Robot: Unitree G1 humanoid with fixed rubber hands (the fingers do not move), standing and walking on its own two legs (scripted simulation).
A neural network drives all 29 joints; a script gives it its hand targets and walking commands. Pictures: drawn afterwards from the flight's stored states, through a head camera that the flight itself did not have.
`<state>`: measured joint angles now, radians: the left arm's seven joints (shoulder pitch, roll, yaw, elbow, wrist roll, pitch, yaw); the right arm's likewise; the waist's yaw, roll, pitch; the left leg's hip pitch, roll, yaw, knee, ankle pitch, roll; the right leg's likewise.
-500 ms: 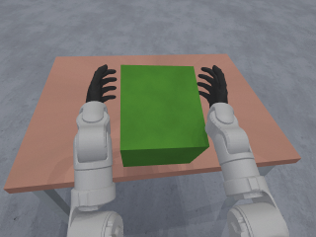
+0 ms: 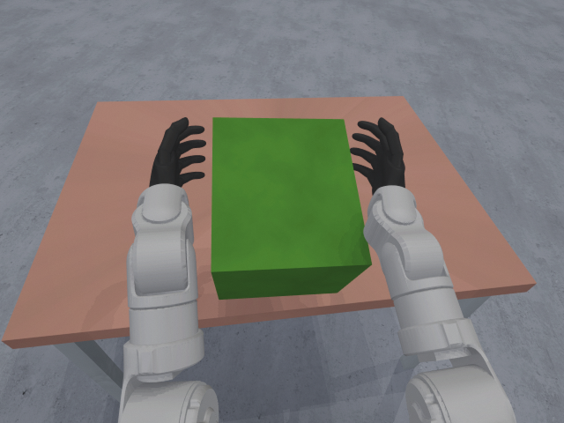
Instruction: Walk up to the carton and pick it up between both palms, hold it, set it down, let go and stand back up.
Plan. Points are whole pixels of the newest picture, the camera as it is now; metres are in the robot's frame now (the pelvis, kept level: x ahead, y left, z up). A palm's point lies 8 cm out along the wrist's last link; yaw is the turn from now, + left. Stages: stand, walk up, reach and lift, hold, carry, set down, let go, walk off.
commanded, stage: hold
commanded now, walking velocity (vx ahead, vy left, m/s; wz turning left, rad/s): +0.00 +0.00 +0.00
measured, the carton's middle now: (279, 211) +0.38 +0.00 +0.09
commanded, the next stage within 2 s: none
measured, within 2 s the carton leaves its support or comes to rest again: neither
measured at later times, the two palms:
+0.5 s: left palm (167, 180) +0.35 +0.14 +0.18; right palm (384, 177) +0.36 -0.13 +0.18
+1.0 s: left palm (170, 178) +0.35 +0.14 +0.18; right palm (386, 176) +0.36 -0.13 +0.18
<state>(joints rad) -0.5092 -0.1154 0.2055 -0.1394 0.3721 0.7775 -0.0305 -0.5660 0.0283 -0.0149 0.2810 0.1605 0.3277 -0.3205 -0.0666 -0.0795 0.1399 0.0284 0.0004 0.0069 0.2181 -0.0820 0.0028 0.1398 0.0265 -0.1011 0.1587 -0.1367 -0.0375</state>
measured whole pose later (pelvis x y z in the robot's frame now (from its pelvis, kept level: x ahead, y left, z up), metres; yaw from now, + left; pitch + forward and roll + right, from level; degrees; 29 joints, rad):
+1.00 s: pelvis +0.00 +0.00 +0.00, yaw +0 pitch -9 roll +0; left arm -0.55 -0.12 0.22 -0.10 0.39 0.78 -0.03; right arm -0.61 0.03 -0.05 0.33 0.14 0.33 -0.30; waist -0.07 -0.08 0.14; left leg 0.02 0.00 0.01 0.22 -0.08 0.00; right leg 0.13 0.02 -0.11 0.16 -0.14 -0.04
